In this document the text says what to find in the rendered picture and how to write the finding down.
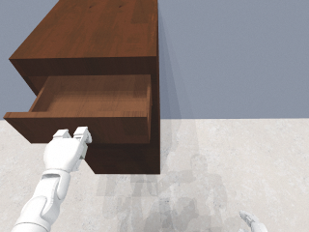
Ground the cabinet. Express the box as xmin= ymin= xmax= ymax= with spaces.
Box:
xmin=9 ymin=0 xmax=160 ymax=175

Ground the left robot forearm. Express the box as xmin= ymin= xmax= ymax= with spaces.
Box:
xmin=11 ymin=169 xmax=71 ymax=232

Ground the handle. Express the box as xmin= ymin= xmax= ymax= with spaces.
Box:
xmin=79 ymin=141 xmax=88 ymax=160

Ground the robot right hand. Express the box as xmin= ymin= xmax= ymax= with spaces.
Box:
xmin=238 ymin=210 xmax=268 ymax=232

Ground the robot left hand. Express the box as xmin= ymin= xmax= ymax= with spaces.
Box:
xmin=43 ymin=127 xmax=93 ymax=174

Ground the drawer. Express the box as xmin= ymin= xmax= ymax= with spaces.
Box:
xmin=3 ymin=74 xmax=152 ymax=144

